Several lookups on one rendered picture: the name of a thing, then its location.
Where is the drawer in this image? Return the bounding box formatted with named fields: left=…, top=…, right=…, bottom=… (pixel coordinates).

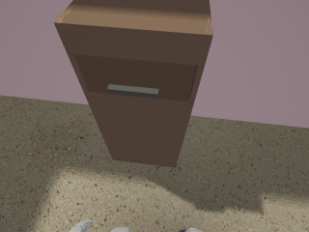
left=75, top=54, right=196, bottom=102

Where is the robot left hand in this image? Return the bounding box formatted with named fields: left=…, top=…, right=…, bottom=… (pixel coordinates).
left=70, top=219, right=94, bottom=232

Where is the cabinet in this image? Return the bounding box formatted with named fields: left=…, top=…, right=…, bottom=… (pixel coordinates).
left=54, top=0, right=213, bottom=168

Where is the handle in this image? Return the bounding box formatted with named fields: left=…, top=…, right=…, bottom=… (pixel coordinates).
left=107, top=77, right=159, bottom=100

